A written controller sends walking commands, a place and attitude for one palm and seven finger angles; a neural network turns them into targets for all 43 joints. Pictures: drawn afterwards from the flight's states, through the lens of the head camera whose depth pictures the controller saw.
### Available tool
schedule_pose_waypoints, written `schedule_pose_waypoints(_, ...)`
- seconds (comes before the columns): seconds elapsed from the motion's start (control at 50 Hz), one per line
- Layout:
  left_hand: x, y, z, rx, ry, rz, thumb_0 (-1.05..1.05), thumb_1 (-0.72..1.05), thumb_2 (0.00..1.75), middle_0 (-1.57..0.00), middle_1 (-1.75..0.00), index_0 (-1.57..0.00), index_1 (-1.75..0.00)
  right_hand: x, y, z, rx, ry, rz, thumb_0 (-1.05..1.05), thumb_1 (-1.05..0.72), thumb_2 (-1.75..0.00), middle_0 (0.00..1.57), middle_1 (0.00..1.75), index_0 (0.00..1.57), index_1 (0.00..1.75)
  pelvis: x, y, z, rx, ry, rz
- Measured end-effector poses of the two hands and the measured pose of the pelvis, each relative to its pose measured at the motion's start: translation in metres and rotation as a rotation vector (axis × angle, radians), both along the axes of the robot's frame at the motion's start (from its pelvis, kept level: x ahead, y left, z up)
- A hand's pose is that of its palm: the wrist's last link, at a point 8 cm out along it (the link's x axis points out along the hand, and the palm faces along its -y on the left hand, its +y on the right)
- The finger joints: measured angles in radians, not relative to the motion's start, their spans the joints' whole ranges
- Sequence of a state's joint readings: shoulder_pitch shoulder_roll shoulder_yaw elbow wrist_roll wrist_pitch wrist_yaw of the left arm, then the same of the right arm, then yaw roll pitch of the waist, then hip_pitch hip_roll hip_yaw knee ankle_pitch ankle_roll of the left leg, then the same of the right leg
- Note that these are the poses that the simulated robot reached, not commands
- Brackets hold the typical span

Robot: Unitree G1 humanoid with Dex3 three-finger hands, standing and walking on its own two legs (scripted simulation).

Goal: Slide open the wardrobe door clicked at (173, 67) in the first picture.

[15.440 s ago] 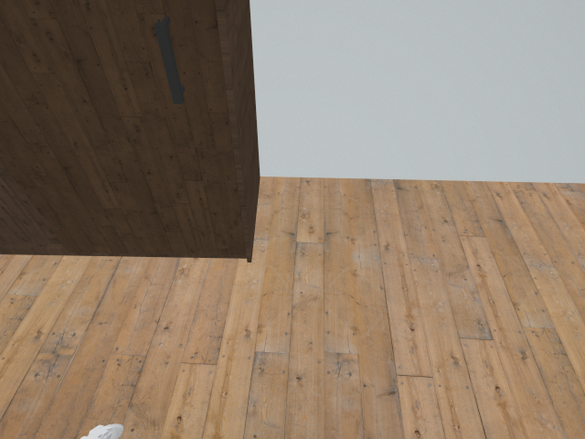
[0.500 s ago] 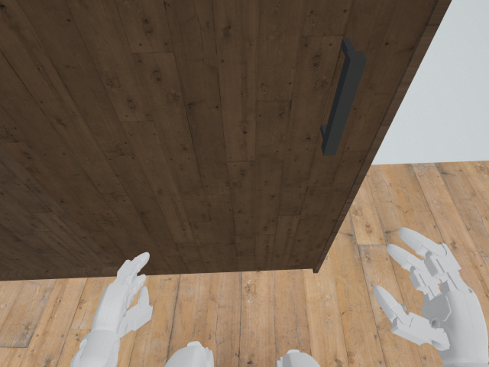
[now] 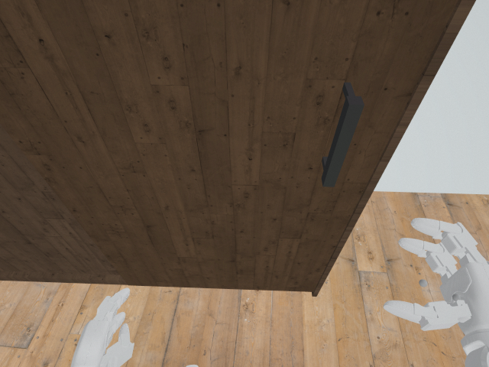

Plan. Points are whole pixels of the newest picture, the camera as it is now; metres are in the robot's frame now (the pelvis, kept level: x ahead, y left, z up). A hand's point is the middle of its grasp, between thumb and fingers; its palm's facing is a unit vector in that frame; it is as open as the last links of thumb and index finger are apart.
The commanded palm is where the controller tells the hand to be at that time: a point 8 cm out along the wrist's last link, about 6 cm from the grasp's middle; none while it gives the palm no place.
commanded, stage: raise the hand with hooked fingers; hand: right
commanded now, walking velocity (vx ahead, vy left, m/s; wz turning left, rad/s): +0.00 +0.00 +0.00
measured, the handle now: (337, 138) +0.47 -0.14 +0.13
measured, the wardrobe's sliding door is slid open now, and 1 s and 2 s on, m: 0.00 0.00 0.00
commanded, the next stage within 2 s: move the hooked fingers beside the handle in 1.02 s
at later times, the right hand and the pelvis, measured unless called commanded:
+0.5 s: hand (469, 225) +0.28 -0.27 +0.15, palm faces +0.08 +0.99 -0.06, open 14.0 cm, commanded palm +0.25 -0.31 +0.16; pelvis +0.01 +0.01 +0.02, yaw +0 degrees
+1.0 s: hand (455, 222) +0.28 -0.25 +0.15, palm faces +0.09 +0.99 -0.06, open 14.0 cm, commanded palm +0.25 -0.30 +0.16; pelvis +0.01 +0.02 +0.03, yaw +0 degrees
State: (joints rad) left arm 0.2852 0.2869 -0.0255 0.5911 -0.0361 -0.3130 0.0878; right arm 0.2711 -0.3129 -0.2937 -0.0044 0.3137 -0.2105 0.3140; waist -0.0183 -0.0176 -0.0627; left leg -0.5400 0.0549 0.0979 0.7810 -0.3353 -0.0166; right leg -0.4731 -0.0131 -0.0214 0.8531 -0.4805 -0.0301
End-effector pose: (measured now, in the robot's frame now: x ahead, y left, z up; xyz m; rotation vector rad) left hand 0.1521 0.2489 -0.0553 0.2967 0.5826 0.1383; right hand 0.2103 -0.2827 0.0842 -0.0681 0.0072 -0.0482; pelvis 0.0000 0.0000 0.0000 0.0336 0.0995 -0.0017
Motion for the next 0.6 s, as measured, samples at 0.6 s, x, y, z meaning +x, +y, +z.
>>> schedule_pose_waypoints(0.6,0.016,-0.010,0.009,-0.058,0.026,-0.025,0.01,0.90,0.90,-0.20,-0.30,-0.21,-0.30,0.055,-0.044,0.079,0.007,-0.038,-0.031,-0.01,0.50,-0.30,0.30,1.20,0.30,1.20,0.012,0.010,0.025,-0.011,-0.077,-0.001)
